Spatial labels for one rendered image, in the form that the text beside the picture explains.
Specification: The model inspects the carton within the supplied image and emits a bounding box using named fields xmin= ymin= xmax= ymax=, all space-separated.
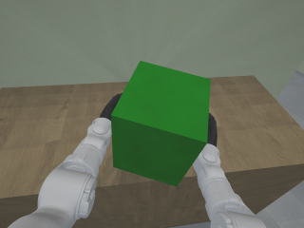
xmin=110 ymin=61 xmax=211 ymax=186

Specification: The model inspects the robot right forearm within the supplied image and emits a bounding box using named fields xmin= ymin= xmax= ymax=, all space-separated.
xmin=193 ymin=143 xmax=256 ymax=221

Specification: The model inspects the pedestal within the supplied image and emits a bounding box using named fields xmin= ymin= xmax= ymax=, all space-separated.
xmin=0 ymin=75 xmax=304 ymax=228

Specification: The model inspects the robot left hand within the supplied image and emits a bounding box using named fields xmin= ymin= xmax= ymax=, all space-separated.
xmin=99 ymin=93 xmax=122 ymax=121

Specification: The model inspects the robot right hand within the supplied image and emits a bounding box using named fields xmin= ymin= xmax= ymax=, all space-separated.
xmin=207 ymin=113 xmax=218 ymax=147

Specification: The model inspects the robot left forearm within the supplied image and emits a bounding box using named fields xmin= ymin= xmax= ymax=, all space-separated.
xmin=37 ymin=117 xmax=112 ymax=207

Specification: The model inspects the left robot upper arm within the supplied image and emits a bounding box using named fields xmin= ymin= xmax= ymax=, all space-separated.
xmin=8 ymin=167 xmax=97 ymax=228

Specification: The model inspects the right robot upper arm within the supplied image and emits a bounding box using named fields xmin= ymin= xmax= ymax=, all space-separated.
xmin=210 ymin=210 xmax=266 ymax=228

